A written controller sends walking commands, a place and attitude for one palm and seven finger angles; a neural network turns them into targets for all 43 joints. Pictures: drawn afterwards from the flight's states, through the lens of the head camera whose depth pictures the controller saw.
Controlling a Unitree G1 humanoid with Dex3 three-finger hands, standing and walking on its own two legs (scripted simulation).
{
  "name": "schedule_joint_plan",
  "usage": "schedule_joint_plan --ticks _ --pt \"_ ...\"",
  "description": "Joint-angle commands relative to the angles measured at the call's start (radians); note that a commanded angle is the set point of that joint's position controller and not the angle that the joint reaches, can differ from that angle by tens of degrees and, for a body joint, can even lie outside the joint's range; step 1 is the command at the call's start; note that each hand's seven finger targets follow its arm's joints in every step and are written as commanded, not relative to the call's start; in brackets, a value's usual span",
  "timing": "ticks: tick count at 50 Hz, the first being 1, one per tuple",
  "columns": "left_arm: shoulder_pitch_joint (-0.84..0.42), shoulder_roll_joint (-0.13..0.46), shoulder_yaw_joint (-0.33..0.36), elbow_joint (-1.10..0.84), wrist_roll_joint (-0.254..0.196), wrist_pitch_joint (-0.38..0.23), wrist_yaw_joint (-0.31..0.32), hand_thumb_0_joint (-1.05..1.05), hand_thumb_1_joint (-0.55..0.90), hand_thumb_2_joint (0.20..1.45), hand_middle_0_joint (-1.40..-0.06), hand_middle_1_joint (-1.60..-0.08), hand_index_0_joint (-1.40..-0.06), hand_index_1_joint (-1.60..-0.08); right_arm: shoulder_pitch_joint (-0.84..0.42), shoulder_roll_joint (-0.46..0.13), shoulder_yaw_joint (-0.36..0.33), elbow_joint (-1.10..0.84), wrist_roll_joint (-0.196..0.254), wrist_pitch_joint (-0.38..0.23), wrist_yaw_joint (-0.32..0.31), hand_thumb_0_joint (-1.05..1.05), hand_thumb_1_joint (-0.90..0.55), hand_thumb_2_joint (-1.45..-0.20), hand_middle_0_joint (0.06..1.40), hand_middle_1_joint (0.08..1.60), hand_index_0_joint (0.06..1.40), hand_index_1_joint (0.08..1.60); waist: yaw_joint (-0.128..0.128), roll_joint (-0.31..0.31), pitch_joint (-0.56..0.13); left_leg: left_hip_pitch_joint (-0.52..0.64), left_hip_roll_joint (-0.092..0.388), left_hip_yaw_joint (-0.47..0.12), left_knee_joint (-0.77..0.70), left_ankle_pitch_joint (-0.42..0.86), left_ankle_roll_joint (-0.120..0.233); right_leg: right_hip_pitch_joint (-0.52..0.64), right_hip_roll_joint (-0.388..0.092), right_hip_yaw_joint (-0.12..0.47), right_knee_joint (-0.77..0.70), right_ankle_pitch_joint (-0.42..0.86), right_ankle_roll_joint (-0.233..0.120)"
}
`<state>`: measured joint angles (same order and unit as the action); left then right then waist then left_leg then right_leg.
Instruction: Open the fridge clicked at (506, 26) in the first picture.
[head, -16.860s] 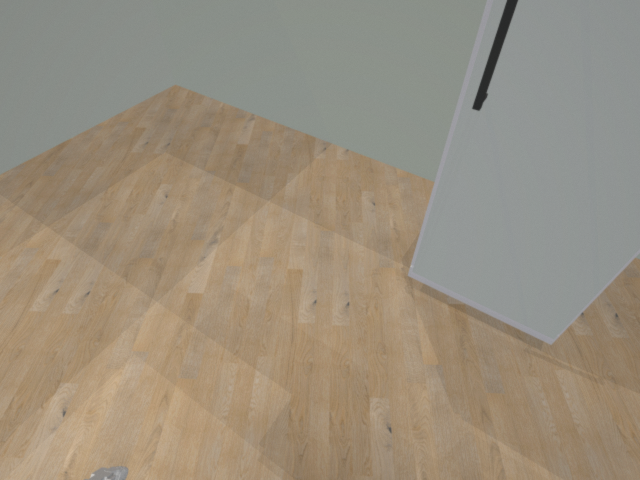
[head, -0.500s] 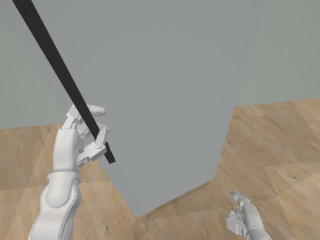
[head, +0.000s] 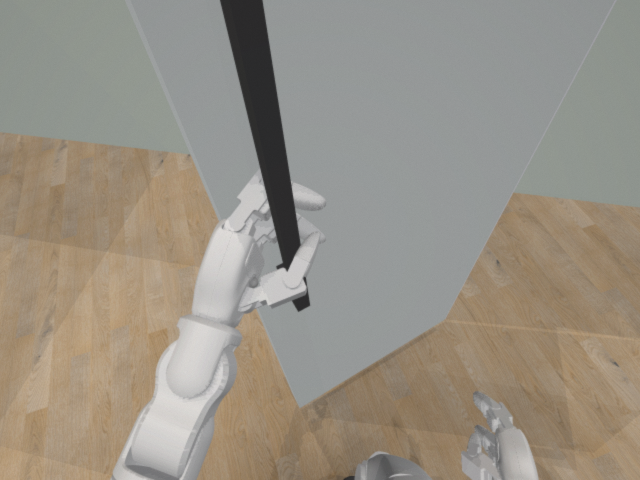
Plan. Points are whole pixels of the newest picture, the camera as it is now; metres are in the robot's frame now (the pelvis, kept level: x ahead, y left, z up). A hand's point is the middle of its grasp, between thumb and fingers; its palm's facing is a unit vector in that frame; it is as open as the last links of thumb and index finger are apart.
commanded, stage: walk backward, drawing the door open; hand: left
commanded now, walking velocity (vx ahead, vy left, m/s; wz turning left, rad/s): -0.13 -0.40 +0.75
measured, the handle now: (262, 152) +0.33 +0.03 +0.27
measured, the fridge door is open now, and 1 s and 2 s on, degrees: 42 64 73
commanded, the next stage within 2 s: stop walking and hold the door back in 1.22 s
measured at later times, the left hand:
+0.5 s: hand (395, 337) +0.22 -0.06 +0.17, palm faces +0.14 -0.98 -0.12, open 6.0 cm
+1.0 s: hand (509, 386) +0.18 -0.14 +0.17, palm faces +0.62 -0.77 -0.15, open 6.0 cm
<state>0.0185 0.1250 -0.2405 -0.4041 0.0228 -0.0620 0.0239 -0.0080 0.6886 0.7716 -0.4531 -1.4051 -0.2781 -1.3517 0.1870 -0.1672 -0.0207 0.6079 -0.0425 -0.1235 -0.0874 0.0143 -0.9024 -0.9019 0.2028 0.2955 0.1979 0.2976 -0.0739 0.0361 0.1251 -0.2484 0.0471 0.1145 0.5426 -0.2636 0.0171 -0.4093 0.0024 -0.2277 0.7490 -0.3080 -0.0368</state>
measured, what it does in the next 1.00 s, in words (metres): steps to the right, turning left: right foot, then left foot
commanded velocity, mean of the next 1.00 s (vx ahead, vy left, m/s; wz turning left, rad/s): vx -0.12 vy -0.40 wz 0.74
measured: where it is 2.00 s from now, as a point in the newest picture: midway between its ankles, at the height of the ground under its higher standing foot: outside the picture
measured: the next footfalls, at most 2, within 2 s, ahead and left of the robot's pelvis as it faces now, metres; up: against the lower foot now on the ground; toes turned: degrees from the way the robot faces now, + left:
right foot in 0.22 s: +0.07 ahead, -0.26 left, +0.00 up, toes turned +12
left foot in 0.40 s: -0.01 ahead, -0.04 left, +0.00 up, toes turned +27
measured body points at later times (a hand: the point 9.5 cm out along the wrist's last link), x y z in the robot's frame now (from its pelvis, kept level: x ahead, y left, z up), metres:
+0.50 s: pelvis -0.04 -0.22 +0.00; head +0.04 -0.18 +0.44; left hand +0.20 -0.01 +0.17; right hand +0.23 -0.34 -0.09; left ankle -0.05 -0.06 -0.72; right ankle +0.02 -0.31 -0.66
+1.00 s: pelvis +0.02 -0.42 +0.01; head +0.08 -0.34 +0.45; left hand +0.14 -0.10 +0.18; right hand +0.31 -0.43 -0.09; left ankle -0.04 -0.30 -0.72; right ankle +0.14 -0.49 -0.65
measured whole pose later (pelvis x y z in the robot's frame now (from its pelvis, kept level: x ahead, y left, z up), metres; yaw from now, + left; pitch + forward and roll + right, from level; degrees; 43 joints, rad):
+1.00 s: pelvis +0.02 -0.42 +0.01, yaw +49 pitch -1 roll -2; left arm -0.10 0.20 -0.11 -0.41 0.00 -0.07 0.02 -0.01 0.69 0.82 -0.47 -1.41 -0.31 -1.39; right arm 0.05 -0.16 -0.01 0.60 -0.02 -0.09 -0.03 0.01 -0.90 -0.90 0.20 0.30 0.20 0.30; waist -0.03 0.00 0.27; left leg -0.31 0.09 0.05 0.54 -0.20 -0.01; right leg -0.53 0.00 -0.03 1.08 -0.33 0.03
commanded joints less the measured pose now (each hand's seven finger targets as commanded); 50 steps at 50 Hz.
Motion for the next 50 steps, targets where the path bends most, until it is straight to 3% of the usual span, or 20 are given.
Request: schedule_joint_plan --ticks 1,5,9,12,13,14,18,19,20,22,26,29,31,34,36,41,42,43,45,50 --pt "-0.334 0.035 0.048 -0.320 0.016 -0.158 -0.025 0.000 0.900 0.900 -0.450 -1.400 -0.450 -1.400 -0.167 -0.148 -0.056 -0.166 0.002 -0.045 0.051 0.000 -0.900 -0.900 0.200 0.300 0.200 0.300 0.013 0.054 -0.310 0.326 0.504 -0.737 -0.206 0.686 0.219 -0.335 -0.070 0.367 0.589 -0.172 0.073" --pt "-0.330 -0.053 -0.002 -0.242 0.002 -0.132 -0.031 0.000 0.900 0.900 -0.450 -1.400 -0.450 -1.400 -0.178 -0.145 -0.053 -0.112 0.037 -0.055 0.075 0.000 -0.900 -0.900 0.200 0.300 0.200 0.300 0.054 0.040 -0.281 -0.036 0.253 -0.319 -0.167 0.211 0.079 0.101 -0.054 0.294 0.142 0.004 0.076" --pt "-0.413 -0.031 -0.018 -0.305 0.006 -0.130 -0.018 0.000 0.900 0.900 -0.450 -1.400 -0.450 -1.400 -0.189 -0.112 -0.048 -0.148 0.082 -0.035 0.083 0.000 -0.900 -0.900 0.200 0.300 0.200 0.300 0.034 0.128 -0.339 -0.058 0.100 -0.272 -0.133 -0.062 0.042 0.343 0.026 0.121 -0.307 0.075 0.112" --pt "-0.360 0.053 0.067 -0.359 -0.002 -0.101 0.014 0.000 0.900 0.900 -0.450 -1.400 -0.450 -1.400 -0.171 -0.043 -0.028 -0.142 0.081 -0.004 0.058 0.000 -0.900 -0.900 0.200 0.300 0.200 0.300 0.031 -0.146 -0.379 -0.164 -0.099 -0.057 0.323 -0.242 -0.038 0.317 -0.225 0.217 -0.395 0.278 -0.033" --pt "-0.313 0.075 0.097 -0.358 -0.011 -0.085 0.009 0.000 0.900 0.900 -0.450 -1.400 -0.450 -1.400 -0.194 -0.068 -0.063 -0.160 0.075 -0.004 0.041 0.000 -0.900 -0.900 0.200 0.300 0.200 0.300 0.064 -0.384 -0.438 -0.183 -0.076 -0.063 0.535 -0.318 -0.033 0.347 -0.309 0.285 -0.390 0.333 -0.094" --pt "-0.324 0.068 0.094 -0.383 -0.004 -0.080 0.002 0.000 0.900 0.900 -0.450 -1.400 -0.450 -1.400 -0.225 -0.056 -0.057 -0.178 0.067 -0.012 0.025 0.000 -0.900 -0.900 0.200 0.300 0.200 0.300 0.073 -0.410 -0.400 -0.203 -0.046 -0.085 0.625 -0.363 -0.021 0.316 -0.324 0.285 -0.347 0.442 -0.139" --pt "-0.350 -0.023 0.012 -0.324 -0.015 -0.104 -0.018 0.000 0.900 0.900 -0.450 -1.400 -0.450 -1.400 -0.164 -0.046 -0.024 -0.155 0.043 -0.018 0.017 0.000 -0.900 -0.900 0.200 0.300 0.200 0.300 -0.008 -0.179 -0.339 0.038 -0.009 -0.020 0.003 -0.045 -0.036 0.181 -0.188 0.062 -0.052 0.522 -0.074" --pt "-0.387 -0.025 -0.001 -0.338 -0.018 -0.113 -0.021 0.000 0.900 0.900 -0.450 -1.400 -0.450 -1.400 -0.132 -0.084 -0.042 -0.157 0.037 -0.021 0.021 0.000 -0.900 -0.900 0.200 0.300 0.200 0.300 -0.039 -0.077 -0.359 0.317 0.127 -0.204 -0.151 0.254 0.014 -0.081 -0.145 0.061 0.139 0.302 -0.014" --pt "-0.408 -0.041 -0.016 -0.342 -0.009 -0.128 -0.026 0.000 0.900 0.900 -0.450 -1.400 -0.450 -1.400 -0.158 -0.157 -0.071 -0.176 0.015 -0.029 0.032 0.000 -0.900 -0.900 0.200 0.300 0.200 0.300 -0.007 0.160 -0.381 0.458 0.466 -0.733 -0.229 0.645 0.161 -0.307 -0.035 0.134 0.352 -0.188 0.059" --pt "-0.413 0.011 0.044 -0.319 -0.002 -0.151 -0.024 0.000 0.900 0.900 -0.450 -1.400 -0.450 -1.400 -0.181 -0.166 -0.076 -0.169 0.013 -0.024 0.056 0.000 -0.900 -0.900 0.200 0.300 0.200 0.300 -0.009 0.067 -0.370 0.351 0.501 -0.847 -0.250 0.436 0.249 -0.268 -0.054 0.335 0.465 -0.182 0.074" --pt "-0.355 -0.012 0.051 -0.292 -0.019 -0.109 -0.018 0.000 0.900 0.900 -0.450 -1.400 -0.450 -1.400 -0.225 -0.130 -0.047 -0.132 0.040 -0.021 0.075 0.000 -0.900 -0.900 0.200 0.300 0.200 0.300 0.077 0.172 -0.311 -0.084 0.253 -0.339 -0.208 0.001 0.077 0.167 -0.053 0.292 0.093 -0.017 0.065" --pt "-0.385 0.023 0.069 -0.318 -0.027 -0.098 -0.008 0.000 0.900 0.900 -0.450 -1.400 -0.450 -1.400 -0.209 -0.109 -0.043 -0.160 0.069 -0.004 0.069 0.000 -0.900 -0.900 0.200 0.300 0.200 0.300 0.068 0.127 -0.384 -0.134 0.128 -0.249 -0.133 -0.185 0.029 0.423 0.007 0.151 -0.281 0.025 0.070" --pt "-0.383 0.118 0.135 -0.363 -0.021 -0.087 0.006 0.000 0.900 0.900 -0.450 -1.400 -0.450 -1.400 -0.202 -0.044 -0.030 -0.176 0.069 0.012 0.051 0.000 -0.900 -0.900 0.200 0.300 0.200 0.300 0.071 -0.283 -0.367 -0.175 -0.072 -0.022 0.382 -0.278 -0.055 0.277 -0.217 0.331 -0.523 -0.040 -0.040" --pt "-0.299 0.098 0.139 -0.366 -0.022 -0.066 0.010 0.000 0.900 0.900 -0.450 -1.400 -0.450 -1.400 -0.207 -0.057 -0.042 -0.155 0.047 -0.017 0.017 0.000 -0.900 -0.900 0.200 0.300 0.200 0.300 0.075 -0.322 -0.328 -0.329 -0.024 -0.099 0.750 -0.403 -0.043 0.336 -0.337 0.365 -0.343 0.497 -0.199" --pt "-0.289 0.072 0.138 -0.354 -0.023 -0.097 0.014 0.000 0.900 0.900 -0.450 -1.400 -0.450 -1.400 -0.220 -0.030 -0.010 -0.153 0.031 0.002 0.009 0.000 -0.900 -0.900 0.200 0.300 0.200 0.300 0.064 -0.251 -0.332 -0.292 -0.008 -0.025 0.561 -0.377 -0.053 0.422 -0.290 0.184 -0.265 0.706 -0.181" --pt "-0.325 0.059 0.112 -0.360 -0.024 -0.121 0.007 0.000 0.900 0.900 -0.450 -1.400 -0.450 -1.400 -0.116 -0.055 -0.019 -0.157 0.026 -0.014 0.005 0.000 -0.900 -0.900 0.200 0.300 0.200 0.300 0.005 -0.200 -0.384 0.120 0.003 0.040 -0.107 -0.010 -0.026 0.226 -0.198 0.074 -0.030 0.688 -0.096" --pt "-0.324 0.051 0.087 -0.337 -0.028 -0.120 0.004 0.000 0.900 0.900 -0.450 -1.400 -0.450 -1.400 -0.096 -0.094 -0.039 -0.167 0.030 -0.006 0.006 0.000 -0.900 -0.900 0.200 0.300 0.200 0.300 -0.024 -0.063 -0.388 0.419 0.144 -0.123 -0.185 0.336 0.010 -0.035 -0.171 0.074 0.161 0.426 -0.032" --pt "-0.353 0.033 0.083 -0.372 -0.027 -0.137 -0.001 0.000 0.900 0.900 -0.450 -1.400 -0.450 -1.400 -0.124 -0.152 -0.062 -0.186 0.015 -0.009 0.022 0.000 -0.900 -0.900 0.200 0.300 0.200 0.300 0.013 0.148 -0.417 0.604 0.486 -0.609 -0.196 0.851 0.164 -0.304 -0.048 0.132 0.342 -0.157 0.051" --pt "-0.384 0.100 0.152 -0.364 -0.011 -0.154 0.000 0.000 0.900 0.900 -0.450 -1.400 -0.450 -1.400 -0.172 -0.147 -0.042 -0.170 0.014 -0.010 0.043 0.000 -0.900 -0.900 0.200 0.300 0.200 0.300 0.006 0.092 -0.357 0.434 0.516 -0.722 -0.215 0.626 0.214 -0.310 -0.069 0.338 0.447 -0.146 0.064" --pt "-0.350 0.076 0.178 -0.305 -0.029 -0.093 -0.004 0.000 0.900 0.900 -0.450 -1.400 -0.450 -1.400 -0.171 -0.145 -0.049 -0.115 0.042 -0.006 0.055 0.000 -0.900 -0.900 0.200 0.300 0.200 0.300 0.068 0.156 -0.333 0.107 0.300 -0.279 -0.226 0.198 0.080 0.025 -0.068 0.281 0.179 0.065 0.078"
